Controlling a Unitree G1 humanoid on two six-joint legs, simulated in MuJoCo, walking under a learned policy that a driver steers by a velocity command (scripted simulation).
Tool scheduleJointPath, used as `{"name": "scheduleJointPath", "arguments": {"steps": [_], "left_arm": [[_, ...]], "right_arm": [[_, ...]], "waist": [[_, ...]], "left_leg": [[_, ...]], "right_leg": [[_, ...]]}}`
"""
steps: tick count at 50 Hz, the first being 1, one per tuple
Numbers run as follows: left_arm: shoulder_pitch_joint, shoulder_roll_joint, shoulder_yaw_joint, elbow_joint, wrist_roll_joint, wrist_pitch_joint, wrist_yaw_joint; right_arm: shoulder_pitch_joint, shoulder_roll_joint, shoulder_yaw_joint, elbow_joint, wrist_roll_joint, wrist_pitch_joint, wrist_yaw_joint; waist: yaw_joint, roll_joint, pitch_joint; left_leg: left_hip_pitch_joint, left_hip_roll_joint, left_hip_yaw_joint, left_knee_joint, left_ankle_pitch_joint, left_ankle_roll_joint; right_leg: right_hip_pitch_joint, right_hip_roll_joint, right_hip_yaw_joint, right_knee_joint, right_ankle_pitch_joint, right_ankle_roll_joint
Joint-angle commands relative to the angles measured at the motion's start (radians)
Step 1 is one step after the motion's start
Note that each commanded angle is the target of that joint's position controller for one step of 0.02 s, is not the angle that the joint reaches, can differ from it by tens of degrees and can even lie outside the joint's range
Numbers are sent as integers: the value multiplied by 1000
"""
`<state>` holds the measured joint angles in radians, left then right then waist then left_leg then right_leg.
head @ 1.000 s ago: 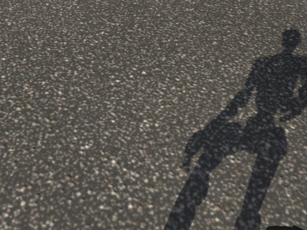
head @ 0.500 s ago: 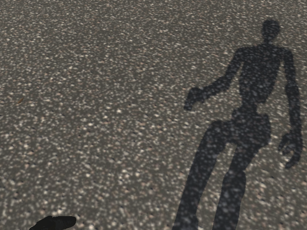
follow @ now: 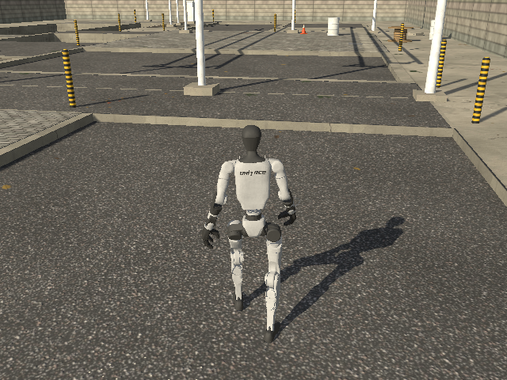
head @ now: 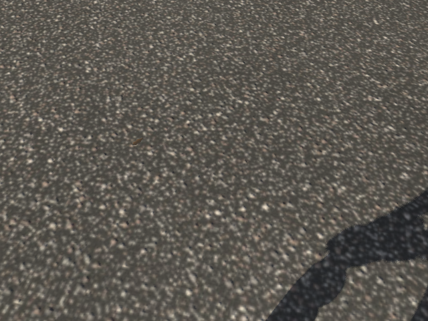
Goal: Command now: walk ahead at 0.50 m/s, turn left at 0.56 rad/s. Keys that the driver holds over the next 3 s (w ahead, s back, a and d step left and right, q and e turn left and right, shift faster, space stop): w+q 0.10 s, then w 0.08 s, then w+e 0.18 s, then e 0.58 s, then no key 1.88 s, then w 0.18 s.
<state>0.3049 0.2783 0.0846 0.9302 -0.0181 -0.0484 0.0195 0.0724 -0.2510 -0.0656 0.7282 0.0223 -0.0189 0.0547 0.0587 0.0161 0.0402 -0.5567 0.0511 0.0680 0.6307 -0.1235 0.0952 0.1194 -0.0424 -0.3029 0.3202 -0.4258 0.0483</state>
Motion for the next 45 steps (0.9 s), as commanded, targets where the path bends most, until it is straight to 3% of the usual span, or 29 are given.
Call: {"name": "scheduleJointPath", "arguments": {"steps": [1,2,3,4,5,6,7,8,10,12,16,18,21,24,26,27,28,29,30,31,32,33,34,36,38,40,43,45], "left_arm": [[-62,203,40,-67,-9,6,10],[-2,87,6,-109,35,-9,3],[-7,49,-18,-142,23,-53,-11],[-139,129,2,-170,-22,-84,-24],[-176,125,0,-184,-33,-100,-26],[-158,121,2,-160,-11,-103,-19],[-133,134,11,-142,6,-93,-15],[-110,135,14,-132,10,-76,-18],[-90,105,10,-119,18,-52,-19],[-138,86,2,-130,18,-38,-18],[-238,67,-12,-149,6,-41,-30],[-289,60,-19,-162,-1,-44,-40],[-327,59,-24,-181,5,-51,-58],[-280,94,-10,-190,12,-56,-82],[-102,155,20,-151,19,-55,-86],[-6,200,37,-139,23,-54,-75],[36,292,53,-157,34,-48,-62],[28,260,36,-175,33,-42,-60],[-12,215,31,-202,24,-27,-57],[-76,178,21,-220,11,-14,-50],[-121,151,11,-228,4,-2,-43],[-146,143,8,-236,8,6,-36],[-160,146,9,-243,20,14,-33],[-173,166,18,-256,30,20,-27],[-160,189,29,-264,23,27,-14],[-168,194,33,-276,11,42,-1],[-177,188,33,-289,7,64,9],[-170,186,34,-294,9,74,11]], "right_arm": [[313,-214,-96,10,6,-1,-16],[373,-331,-124,29,11,5,-37],[350,-331,-108,-12,4,-15,-29],[343,-248,-82,-11,-5,-30,-21],[299,-215,-72,-9,-6,-42,-21],[222,-172,-59,-19,-5,-46,-23],[164,-132,-45,-34,-14,-48,-27],[140,-118,-38,-45,-23,-49,-32],[151,-131,-38,-34,-22,-56,-40],[183,-152,-41,-14,-23,-63,-51],[217,-153,-34,17,-27,-67,-60],[234,-163,-35,36,-29,-72,-61],[241,-156,-31,68,-35,-62,-66],[209,-181,-38,70,-28,-39,-80],[167,-192,-41,53,-22,-18,-98],[173,-186,-35,41,-27,-15,-103],[275,-110,-12,9,-62,-26,-97],[340,-79,9,9,-52,-43,-80],[281,-163,-8,14,-19,-49,-66],[192,-174,-11,-13,-4,-44,-68],[149,-170,-14,-16,-13,-32,-78],[138,-178,-21,-26,-26,-15,-89],[150,-168,-22,-31,-29,0,-94],[187,-129,-14,-26,-34,7,-103],[186,-123,-12,-27,-37,5,-111],[164,-126,-12,-32,-35,10,-112],[107,-124,-13,-52,-29,10,-108],[87,-126,-14,-62,-26,-2,-101]], "waist": [[-227,-60,-169],[-173,182,-240],[-136,203,-391],[-187,86,-315],[-161,60,-201],[-109,-10,-135],[-71,7,-106],[-50,25,-98],[-37,25,-91],[-53,30,-58],[-101,45,-21],[-125,46,6],[-137,31,34],[-100,68,-17],[-9,78,-116],[38,20,-180],[-23,-215,-316],[-34,-276,-494],[7,-134,-483],[3,-72,-350],[-21,7,-225],[-47,-6,-166],[-71,-49,-134],[-89,-101,-134],[-83,-105,-182],[-73,-109,-211],[-53,-139,-179],[-41,-162,-162]], "left_leg": [[472,-111,27,-81,-11,91],[807,126,-393,-106,-45,213],[962,285,-897,-299,-238,358],[923,272,-818,-362,-226,294],[795,238,-676,-358,-160,256],[645,196,-548,-358,-56,217],[530,164,-458,-370,51,195],[461,144,-416,-392,107,187],[400,129,-338,-423,222,189],[390,121,-267,-451,286,178],[413,87,-150,-483,216,114],[432,103,-125,-507,155,102],[502,122,-63,-449,337,82],[609,150,-43,-304,613,48],[627,120,-19,-56,798,3],[526,65,14,172,658,-49],[197,-68,24,559,-8,-126],[-40,-191,-129,808,-574,-161],[-75,-111,-222,847,-505,-140],[-115,-72,-195,795,-434,-129],[-114,-37,-172,716,-385,-133],[-62,-13,-171,635,-348,-133],[-1,-12,-163,570,-333,-135],[51,-28,-140,444,-310,-151],[61,-37,-145,356,-257,-171],[72,-43,-158,290,-181,-184],[83,-58,-168,187,-143,-189],[101,-69,-173,111,-158,-184]], "right_leg": [[-173,-195,38,492,1020,-96],[-580,-70,48,861,302,-34],[-820,88,295,1070,-190,-17],[-929,32,389,1094,-121,-44],[-946,-12,379,1028,-31,-69],[-882,-59,376,937,43,-70],[-801,-93,376,862,93,-64],[-741,-107,376,832,122,-57],[-709,-109,352,765,171,-31],[-755,-112,339,669,271,-10],[-760,-92,321,422,535,-21],[-746,-72,307,336,608,-34],[-730,-31,296,239,611,-59],[-688,24,271,217,478,-96],[-509,91,230,179,435,-127],[-326,55,297,133,642,-162],[19,-194,626,242,1068,-313],[237,-354,990,155,1110,-491],[168,-300,897,122,890,-445],[29,-251,791,90,721,-396],[-146,-211,718,44,628,-358],[-286,-184,690,8,550,-340],[-385,-150,670,-20,502,-327],[-458,-111,620,-25,570,-322],[-438,-107,617,-2,614,-319],[-433,-92,628,5,492,-294],[-451,-65,675,-3,247,-263],[-434,-64,715,13,221,-256]]}}
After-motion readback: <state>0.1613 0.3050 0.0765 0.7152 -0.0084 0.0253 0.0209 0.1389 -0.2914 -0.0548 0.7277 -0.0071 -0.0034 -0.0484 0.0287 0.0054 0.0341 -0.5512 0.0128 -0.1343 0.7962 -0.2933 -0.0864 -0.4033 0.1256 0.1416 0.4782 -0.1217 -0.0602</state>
